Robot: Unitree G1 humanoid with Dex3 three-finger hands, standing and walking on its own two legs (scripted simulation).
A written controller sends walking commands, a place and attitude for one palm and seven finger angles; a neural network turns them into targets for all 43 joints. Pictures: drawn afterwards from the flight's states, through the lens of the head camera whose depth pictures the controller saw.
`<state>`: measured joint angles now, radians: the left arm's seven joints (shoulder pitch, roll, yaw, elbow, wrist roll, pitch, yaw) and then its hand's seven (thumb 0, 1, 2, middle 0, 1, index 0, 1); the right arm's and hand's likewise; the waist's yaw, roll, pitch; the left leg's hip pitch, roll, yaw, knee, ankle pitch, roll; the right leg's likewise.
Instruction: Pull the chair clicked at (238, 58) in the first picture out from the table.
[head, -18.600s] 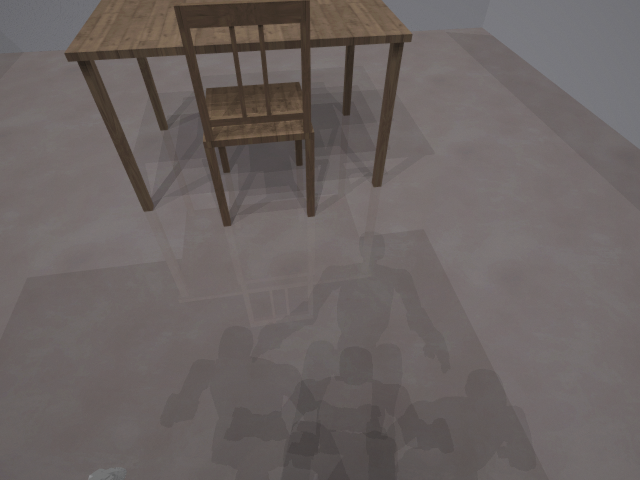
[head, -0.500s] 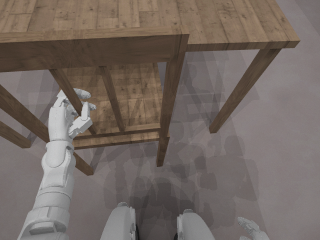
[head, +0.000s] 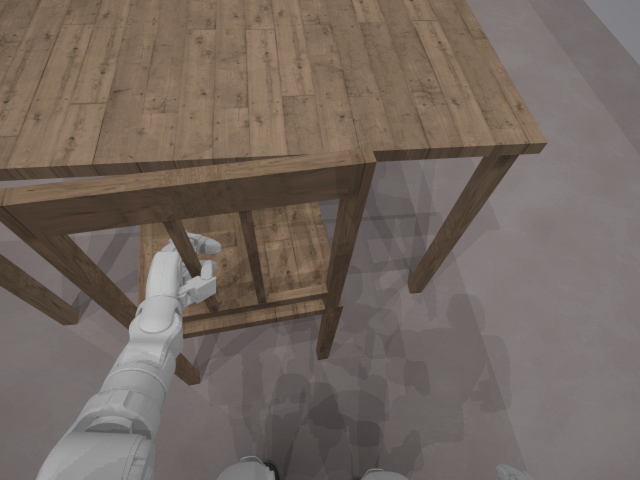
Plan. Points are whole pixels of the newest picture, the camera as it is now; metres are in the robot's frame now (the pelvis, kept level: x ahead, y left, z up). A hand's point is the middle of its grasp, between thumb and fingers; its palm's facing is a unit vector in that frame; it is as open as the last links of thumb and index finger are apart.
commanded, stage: step backward, pulling the chair out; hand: left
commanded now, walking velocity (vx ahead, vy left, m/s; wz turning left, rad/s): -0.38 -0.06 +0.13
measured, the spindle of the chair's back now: (196, 270) +0.41 +0.18 -0.08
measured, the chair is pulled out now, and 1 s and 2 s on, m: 0.04 0.16 0.30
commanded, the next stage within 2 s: none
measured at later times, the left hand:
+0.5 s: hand (236, 345) +0.29 +0.10 -0.06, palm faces +0.00 -0.98 -0.18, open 4.8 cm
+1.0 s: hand (235, 366) +0.26 +0.10 -0.06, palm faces +0.00 -0.98 -0.19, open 4.9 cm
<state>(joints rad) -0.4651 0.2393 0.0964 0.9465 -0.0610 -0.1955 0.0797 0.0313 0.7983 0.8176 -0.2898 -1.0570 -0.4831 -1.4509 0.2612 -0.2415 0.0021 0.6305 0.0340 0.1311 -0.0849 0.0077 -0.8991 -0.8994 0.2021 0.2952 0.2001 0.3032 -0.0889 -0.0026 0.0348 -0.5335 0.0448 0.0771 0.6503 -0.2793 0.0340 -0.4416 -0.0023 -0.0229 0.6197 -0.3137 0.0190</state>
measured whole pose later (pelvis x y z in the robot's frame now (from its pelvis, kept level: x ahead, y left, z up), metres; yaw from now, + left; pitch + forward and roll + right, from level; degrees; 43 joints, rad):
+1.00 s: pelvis -0.09 -0.02 +0.00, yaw +3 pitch +2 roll +0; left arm -0.50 0.14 -0.02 1.00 -0.04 -0.20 0.11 0.01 0.75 0.81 -0.26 -1.10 -0.50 -1.45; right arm 0.19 -0.27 0.00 0.76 0.04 -0.01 -0.12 0.01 -0.90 -0.90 0.20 0.30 0.20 0.30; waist -0.06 0.02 0.14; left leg -0.38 -0.02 -0.02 0.58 -0.24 -0.01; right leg -0.43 -0.05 -0.05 0.59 -0.20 0.01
